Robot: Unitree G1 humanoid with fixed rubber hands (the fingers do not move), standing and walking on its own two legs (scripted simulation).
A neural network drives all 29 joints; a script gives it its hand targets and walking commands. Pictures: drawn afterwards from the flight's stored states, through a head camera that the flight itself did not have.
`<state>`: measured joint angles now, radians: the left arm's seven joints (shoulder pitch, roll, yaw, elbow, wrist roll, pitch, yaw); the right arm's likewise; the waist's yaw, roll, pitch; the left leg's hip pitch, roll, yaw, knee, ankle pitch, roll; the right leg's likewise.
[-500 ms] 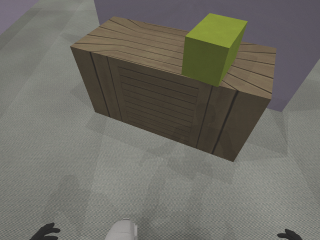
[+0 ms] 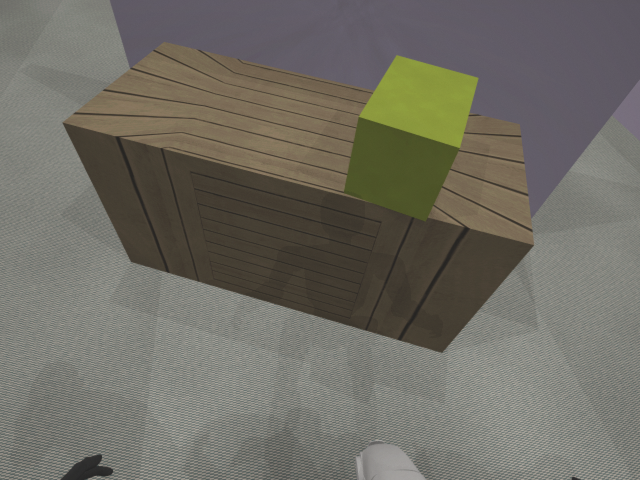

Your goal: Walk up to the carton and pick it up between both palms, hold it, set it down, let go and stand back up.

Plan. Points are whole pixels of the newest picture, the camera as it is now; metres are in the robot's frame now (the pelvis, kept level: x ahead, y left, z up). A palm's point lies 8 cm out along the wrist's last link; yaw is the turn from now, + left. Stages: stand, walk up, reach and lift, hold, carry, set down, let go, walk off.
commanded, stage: walk up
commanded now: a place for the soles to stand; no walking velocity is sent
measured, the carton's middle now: (410, 135) +0.84 -0.23 -0.06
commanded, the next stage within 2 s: none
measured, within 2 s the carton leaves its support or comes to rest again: neither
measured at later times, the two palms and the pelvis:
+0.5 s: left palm (136, 385) +0.25 +0.25 -0.10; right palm (587, 441) +0.19 -0.39 -0.10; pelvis +0.14 -0.06 -0.02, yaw -10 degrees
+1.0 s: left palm (163, 298) +0.40 +0.26 -0.12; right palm (576, 409) +0.22 -0.37 -0.06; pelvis +0.25 -0.03 -0.01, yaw -13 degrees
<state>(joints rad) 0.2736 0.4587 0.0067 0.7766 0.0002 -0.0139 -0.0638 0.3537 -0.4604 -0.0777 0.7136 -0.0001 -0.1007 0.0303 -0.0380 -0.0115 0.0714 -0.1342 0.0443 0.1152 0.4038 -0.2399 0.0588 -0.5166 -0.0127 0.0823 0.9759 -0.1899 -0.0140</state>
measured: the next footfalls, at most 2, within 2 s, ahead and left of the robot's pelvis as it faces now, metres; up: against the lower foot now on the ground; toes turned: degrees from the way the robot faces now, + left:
right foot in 0.26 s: +0.21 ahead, -0.16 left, +0.00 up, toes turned -6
left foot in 0.68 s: +0.33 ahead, +0.06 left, +0.00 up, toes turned -7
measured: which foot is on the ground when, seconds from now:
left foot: down 0.00-0.26, up 0.28-0.66, down 0.68-1.00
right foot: up 0.00-0.24, down 0.26-0.70, up 0.72-1.00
